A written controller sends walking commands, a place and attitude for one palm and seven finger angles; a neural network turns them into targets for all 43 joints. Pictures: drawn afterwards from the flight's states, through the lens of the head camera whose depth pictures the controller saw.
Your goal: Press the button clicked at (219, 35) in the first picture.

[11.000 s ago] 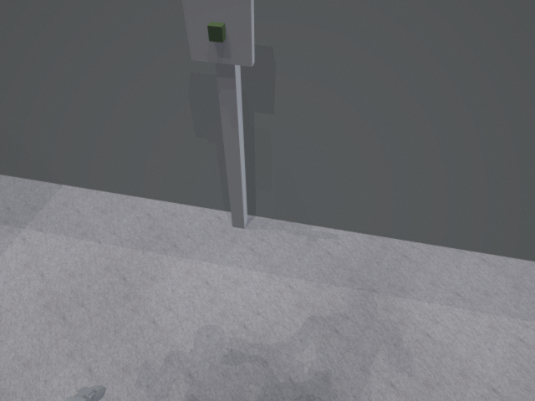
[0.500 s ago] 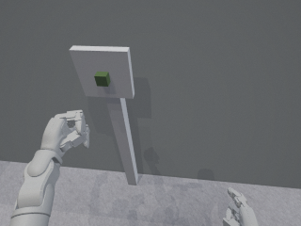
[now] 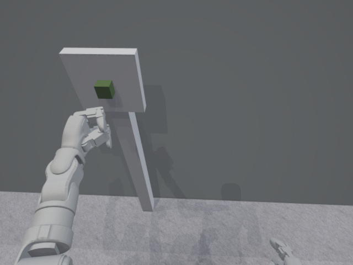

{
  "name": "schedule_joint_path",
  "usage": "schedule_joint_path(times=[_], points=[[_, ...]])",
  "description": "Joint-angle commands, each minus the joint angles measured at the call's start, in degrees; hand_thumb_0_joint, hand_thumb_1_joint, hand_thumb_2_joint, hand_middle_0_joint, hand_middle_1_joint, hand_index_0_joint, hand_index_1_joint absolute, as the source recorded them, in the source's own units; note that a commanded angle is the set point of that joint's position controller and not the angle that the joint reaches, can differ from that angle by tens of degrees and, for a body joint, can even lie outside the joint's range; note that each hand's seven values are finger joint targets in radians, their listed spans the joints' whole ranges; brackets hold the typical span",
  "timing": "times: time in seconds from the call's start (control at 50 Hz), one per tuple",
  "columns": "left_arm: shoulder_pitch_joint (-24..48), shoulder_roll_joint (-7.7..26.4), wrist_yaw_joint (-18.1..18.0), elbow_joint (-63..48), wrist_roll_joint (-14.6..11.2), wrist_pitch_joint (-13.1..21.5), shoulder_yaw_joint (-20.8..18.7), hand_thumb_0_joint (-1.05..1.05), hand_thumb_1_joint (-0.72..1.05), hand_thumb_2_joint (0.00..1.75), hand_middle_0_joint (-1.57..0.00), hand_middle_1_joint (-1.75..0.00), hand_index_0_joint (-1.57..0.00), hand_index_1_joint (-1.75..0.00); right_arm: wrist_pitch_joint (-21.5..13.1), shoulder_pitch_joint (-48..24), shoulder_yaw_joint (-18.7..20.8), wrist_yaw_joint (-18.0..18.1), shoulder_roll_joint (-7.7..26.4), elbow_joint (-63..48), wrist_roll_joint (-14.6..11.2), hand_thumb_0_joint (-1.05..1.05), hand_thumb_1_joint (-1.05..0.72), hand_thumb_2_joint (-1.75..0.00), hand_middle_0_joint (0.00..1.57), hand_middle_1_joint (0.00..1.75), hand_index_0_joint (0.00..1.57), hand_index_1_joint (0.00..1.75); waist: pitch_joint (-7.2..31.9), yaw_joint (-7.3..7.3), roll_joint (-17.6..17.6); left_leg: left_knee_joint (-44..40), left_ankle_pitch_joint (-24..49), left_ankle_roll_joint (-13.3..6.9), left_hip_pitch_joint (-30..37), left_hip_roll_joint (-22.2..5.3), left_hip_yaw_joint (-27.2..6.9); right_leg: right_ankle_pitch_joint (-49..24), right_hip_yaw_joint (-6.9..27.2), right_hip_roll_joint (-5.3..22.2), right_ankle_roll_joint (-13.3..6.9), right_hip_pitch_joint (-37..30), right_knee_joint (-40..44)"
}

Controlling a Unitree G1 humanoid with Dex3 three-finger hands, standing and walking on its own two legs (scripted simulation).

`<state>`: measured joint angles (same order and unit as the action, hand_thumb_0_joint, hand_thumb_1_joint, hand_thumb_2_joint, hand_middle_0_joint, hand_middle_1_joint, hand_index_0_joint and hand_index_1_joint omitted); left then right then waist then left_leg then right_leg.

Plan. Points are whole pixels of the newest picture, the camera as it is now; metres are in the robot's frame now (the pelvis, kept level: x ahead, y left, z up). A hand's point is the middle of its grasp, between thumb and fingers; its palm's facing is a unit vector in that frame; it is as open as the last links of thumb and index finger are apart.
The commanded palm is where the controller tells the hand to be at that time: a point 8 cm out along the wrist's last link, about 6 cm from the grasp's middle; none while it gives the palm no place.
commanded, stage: aim a knuckle at the button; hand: left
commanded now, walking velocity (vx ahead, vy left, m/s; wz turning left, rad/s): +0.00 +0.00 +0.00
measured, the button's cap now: (105, 88) +0.50 +0.20 +0.15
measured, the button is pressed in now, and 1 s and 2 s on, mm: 0 0 13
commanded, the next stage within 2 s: press the button with the knuckle in 0.94 s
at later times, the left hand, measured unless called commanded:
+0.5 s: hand (115, 121) +0.41 +0.16 +0.12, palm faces -0.01 -1.00 -0.01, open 3.1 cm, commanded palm +0.38 +0.22 +0.11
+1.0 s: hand (119, 121) +0.41 +0.15 +0.12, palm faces +0.00 -1.00 -0.02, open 3.1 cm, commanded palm +0.38 +0.21 +0.12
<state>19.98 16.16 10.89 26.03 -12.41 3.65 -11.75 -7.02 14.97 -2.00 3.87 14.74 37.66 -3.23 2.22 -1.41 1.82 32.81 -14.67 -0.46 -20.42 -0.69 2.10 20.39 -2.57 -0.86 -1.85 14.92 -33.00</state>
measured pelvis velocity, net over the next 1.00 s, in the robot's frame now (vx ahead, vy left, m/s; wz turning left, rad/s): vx -0.01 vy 0.01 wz -0.01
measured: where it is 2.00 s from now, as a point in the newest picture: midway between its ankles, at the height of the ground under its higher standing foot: outside the picture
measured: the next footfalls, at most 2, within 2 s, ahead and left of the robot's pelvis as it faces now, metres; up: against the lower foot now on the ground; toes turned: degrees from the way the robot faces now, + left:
none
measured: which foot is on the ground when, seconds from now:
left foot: down 0.00-1.00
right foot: down 0.00-1.00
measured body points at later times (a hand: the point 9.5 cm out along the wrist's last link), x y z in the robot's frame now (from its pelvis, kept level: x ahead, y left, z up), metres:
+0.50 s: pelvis +0.00 +0.01 +0.00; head +0.02 +0.00 +0.45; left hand +0.41 +0.22 +0.12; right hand +0.08 -0.25 -0.12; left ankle +0.02 +0.12 -0.73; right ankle -0.03 -0.10 -0.73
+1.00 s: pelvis -0.01 +0.01 -0.01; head +0.02 +0.00 +0.44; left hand +0.41 +0.21 +0.12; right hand +0.11 -0.25 -0.11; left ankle +0.02 +0.12 -0.73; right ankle -0.03 -0.10 -0.73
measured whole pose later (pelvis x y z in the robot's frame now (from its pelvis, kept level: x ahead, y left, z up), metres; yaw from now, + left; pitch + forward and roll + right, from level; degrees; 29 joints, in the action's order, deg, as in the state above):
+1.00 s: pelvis -0.01 +0.01 -0.01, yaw +0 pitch +5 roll +0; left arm 33.0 15.3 7.3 42.4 -9.5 9.9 -11.4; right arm -2.6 16.1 -1.5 2.4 14.5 36.5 -3.0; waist 2.9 -2.9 1.6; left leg 36.5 -15.7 -0.8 -25.7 -1.0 2.3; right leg 21.1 -2.3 -1.0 -1.6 20.1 -36.3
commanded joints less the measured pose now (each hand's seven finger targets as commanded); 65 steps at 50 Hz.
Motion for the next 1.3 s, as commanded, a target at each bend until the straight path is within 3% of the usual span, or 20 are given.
schedule_joint_path(times=[0.0, 0.06, 0.1, 0.18, 0.22, 0.34, 0.38, 0.4, 0.48, 0.52, 0.58, 0.62, 0.66, 0.78, 0.92, 1.02, 1.1, 1.14, 1.22, 1.28], points=[[22.06, 12.25, -0.73, -9.33, -0.54, 5.1, -4.53, 0.0, 0.9, 0.9, -1.3, -1.5, -1.3, -1.5, -1.37, -2.52, 2.88, 0.08, 7.61, -7.86, -0.19, 0.0, -0.9, -0.9, 0.2, 0.3, 0.2, 0.3, 14.01, -0.24, -2.69, -0.78, 14.06, -1.91, 10.7, 0.91, -1.89, -24.01, 1.73, 0.38, 1.45, 1.33, 4.03], [25.79, 10.62, -0.61, -9.06, -0.31, 6.38, -2.78, 0.0, 0.9, 0.9, -1.3, -1.5, -1.3, -1.5, -0.86, -1.64, 3.24, -0.01, 7.56, -7.63, -0.13, 0.0, -0.9, -0.9, 0.2, 0.3, 0.2, 0.3, 15.63, -0.73, -0.01, -0.24, 14.81, -1.81, 12.44, 0.89, -1.94, -23.8, 1.65, 0.14, 1.14, 2.67, 3.6], [27.53, 9.25, -0.81, -7.6, -0.13, 6.93, -1.44, 0.0, 0.9, 0.9, -1.3, -1.5, -1.3, -1.5, -0.59, -1.06, 3.37, -0.16, 7.57, -7.36, -0.13, 0.0, -0.9, -0.9, 0.2, 0.3, 0.2, 0.3, 15.64, -1.25, -0.81, 0.12, 14.86, -1.85, 12.78, 0.75, -2.25, -23.3, 1.44, -0.03, 1.12, 3.7, 3.45], [33.56, 11.88, -1.66, -1.64, 0.38, 7.78, -3.17, 0.0, 0.9, 0.9, -1.3, -1.5, -1.3, -1.5, 0.57, 0.62, 3.49, -0.04, 8.22, -5.75, 0.04, 0.0, -0.9, -0.9, 0.2, 0.3, 0.2, 0.3, 14.89, -2.05, -2.88, 0.37, 12.03, -1.91, 10.68, 0.68, -2.5, -19.86, 1.57, -0.19, 1.18, 5.33, 3.59], [35.89, 10.87, -1.96, 0.41, 0.93, 8.48, -2.22, 0.0, 0.9, 0.9, -1.3, -1.5, -1.3, -1.5, 0.92, 0.96, 3.54, -0.23, 8.05, -5.74, 0.08, 0.0, -0.9, -0.9, 0.2, 0.3, 0.2, 0.3, 16.13, -2.13, -0.61, 0.57, 12.34, -1.82, 11.08, 0.8, -2.44, -20.09, 1.71, -0.04, 1.03, 5.82, 3.06], [32.73, 11.1, -2.27, 1.59, 1.32, 10.02, -3.29, 0.0, 0.9, 0.9, -1.3, -1.5, -1.3, -1.5, 1.83, 1.86, 3.83, -1.08, 8.03, -6.99, 0.27, 0.0, -0.9, -0.9, 0.2, 0.3, 0.2, 0.3, 19.37, -0.76, 0.17, 0.9, 14.95, -1.65, 11.6, 0.59, -2.37, -22.37, 1.49, -0.36, 0.73, 4.4, 1.87], [29.17, 12.99, -2.54, 1.81, 1.23, 10.09, -5.5, 0.0, 0.9, 0.9, -1.3, -1.5, -1.3, -1.5, 2.1, 2.2, 4.08, -1.29, 8.31, -7.4, 0.31, 0.0, -0.9, -0.9, 0.2, 0.3, 0.2, 0.3, 19.5, -0.01, -3.27, 1.01, 16.07, -1.84, 10.5, 0.41, -2.38, -23.78, 1.3, -0.59, 0.74, 2.77, 1.65], [29.15, 11.45, -2.37, 0.82, 1.21, 10.03, -4.05, 0.0, 0.9, 0.9, -1.3, -1.5, -1.3, -1.5, 2.2, 1.8, 3.88, -1.37, 8.09, -7.94, 0.21, 0.0, -0.9, -0.9, 0.2, 0.3, 0.2, 0.3, 18.74, -0.17, -1.63, 0.7, 15.75, -1.76, 10.16, 0.51, -2.03, -24.04, 1.43, -0.47, 0.81, 2.96, 1.62], [30.3, 14.71, -2.53, -0.24, 1.2, 9.75, -6.41, 0.0, 0.9, 0.9, -1.3, -1.5, -1.3, -1.5, 2.88, 1.63, 3.81, -1.03, 8.32, -8.11, 0.2, 0.0, -0.9, -0.9, 0.2, 0.3, 0.2, 0.3, 16.19, -0.5, -2.75, 0.34, 12.35, -2.12, 7.88, 0.63, -1.41, -21.87, 1.95, -0.47, 1.09, 2.82, 2.59], [30.75, 13.92, -2.1, -2.85, 1.17, 10.23, -5.64, 0.0, 0.9, 0.9, -1.3, -1.5, -1.3, -1.5, 2.78, 1.37, 3.89, -0.91, 7.96, -8.36, 0.02, 0.0, -0.9, -0.9, 0.2, 0.3, 0.2, 0.3, 17.44, -0.58, 0.36, 0.46, 13.18, -1.96, 9.8, 0.59, -1.46, -22.17, 1.92, -0.47, 0.89, 3.23, 2.42], [33.5, 9.58, -1.52, -3.84, 0.47, 10.52, -1.46, 0.0, 0.9, 0.9, -1.3, -1.5, -1.3, -1.5, 2.39, 1.09, 3.79, -0.73, 7.69, -8.05, -0.19, 0.0, -0.9, -0.9, 0.2, 0.3, 0.2, 0.3, 16.46, -2.36, -0.44, 0.77, 12.3, -2.11, 11.36, 0.34, -1.92, -20.3, 1.62, -0.86, 0.98, 5.64, 2.93], [33.89, 10.33, -1.51, -1.89, 0.31, 10.25, -1.96, 0.0, 0.9, 0.9, -1.3, -1.5, -1.3, -1.5, 2.26, 1.3, 3.84, -0.5, 8.04, -7.29, -0.25, 0.0, -0.9, -0.9, 0.2, 0.3, 0.2, 0.3, 15.78, -2.25, -0.85, 0.44, 10.68, -1.94, 11.23, 0.27, -2.36, -18.26, 1.51, -0.92, 0.97, 6.76, 3.16], [34.83, 8.24, -1.58, -1.84, 0.41, 10.04, -0.3, 0.0, 0.9, 0.9, -1.3, -1.5, -1.3, -1.5, 1.88, 1.12, 3.82, -0.58, 7.84, -7.06, -0.21, 0.0, -0.9, -0.9, 0.2, 0.3, 0.2, 0.3, 16.14, -2.35, 0.88, 0.7, 10.62, -1.79, 12.52, 0.36, -2.64, -17.5, 1.23, -0.84, 0.82, 8.0, 3.1], [34.79, 9.74, -3.31, 1.58, 1.38, 9.6, -1.75, 0.0, 0.9, 0.9, -1.3, -1.5, -1.3, -1.5, 2.06, 1.22, 3.62, -0.88, 8.12, -6.95, 0.03, 0.0, -0.9, -0.9, 0.2, 0.3, 0.2, 0.3, 16.22, -1.74, -2.32, 0.75, 9.88, -1.9, 10.47, 0.47, -2.96, -16.64, 1.05, -0.7, 0.8, 7.29, 2.61], [39.18, 11.09, -4.21, 2.75, 2.17, 10.93, -2.6, 0.0, 0.9, 0.9, -1.3, -1.5, -1.3, -1.5, 2.39, 1.14, 3.43, -1.0, 7.89, -7.46, 0.12, 0.0, -0.9, -0.9, 0.2, 0.3, 0.2, 0.3, 17.56, -1.82, -0.59, 1.15, 9.14, -1.7, 10.31, 0.53, -2.91, -16.3, 1.48, -0.59, 0.75, 7.47, 1.97], [34.67, 12.4, -3.15, 3.28, 1.69, 10.65, -4.18, 0.0, 0.9, 0.9, -1.3, -1.5, -1.3, -1.5, 2.76, 1.53, 3.45, -1.15, 8.04, -8.13, 0.12, 0.0, -0.9, -0.9, 0.2, 0.3, 0.2, 0.3, 18.43, -1.03, -2.04, 1.52, 12.0, -2.02, 8.99, 0.71, -2.13, -21.48, 1.97, -0.54, 0.94, 4.52, 1.65], [37.44, 11.64, -2.47, 2.84, 1.34, 10.24, -3.1, 0.0, 0.9, 0.9, -1.3, -1.5, -1.3, -1.5, 3.04, 1.79, 3.57, -0.93, 7.98, -7.91, -0.12, 0.0, -0.9, -0.9, 0.2, 0.3, 0.2, 0.3, 17.4, -2.19, -2.14, 1.67, 11.54, -2.15, 8.8, 0.71, -1.91, -21.41, 1.99, -0.68, 1.18, 5.34, 2.09], [38.06, 13.51, -2.27, 2.94, 1.1, 10.48, -4.64, 0.0, 0.9, 0.9, -1.3, -1.5, -1.3, -1.5, 3.11, 2.17, 3.61, -0.69, 8.11, -7.44, -0.04, 0.0, -0.9, -0.9, 0.2, 0.3, 0.2, 0.3, 17.78, -1.98, -1.03, 1.77, 11.18, -2.15, 8.78, 0.93, -1.79, -21.21, 2.37, -0.58, 1.17, 5.04, 2.32], [39.28, 11.26, -1.54, 4.19, 1.05, 10.76, -2.65, 0.0, 0.9, 0.9, -1.3, -1.5, -1.3, -1.5, 2.95, 2.89, 3.81, -0.86, 8.11, -6.72, -0.08, 0.0, -0.9, -0.9, 0.2, 0.3, 0.2, 0.3, 17.77, -2.71, 0.43, 2.31, 12.48, -2.11, 10.18, 0.83, -2.02, -21.67, 2.03, -0.78, 1.02, 6.81, 2.14], [38.85, 12.81, -1.39, 6.19, 1.08, 10.71, -3.94, 0.0, 0.9, 0.9, -1.3, -1.5, -1.3, -1.5, 3.11, 3.58, 3.92, -0.86, 8.57, -6.46, 0.03, 0.0, -0.9, -0.9, 0.2, 0.3, 0.2, 0.3, 18.07, -2.57, -2.08, 2.28, 12.15, -2.27, 8.97, 0.9, -2.11, -21.51, 1.99, -0.84, 1.09, 6.07, 2.02]])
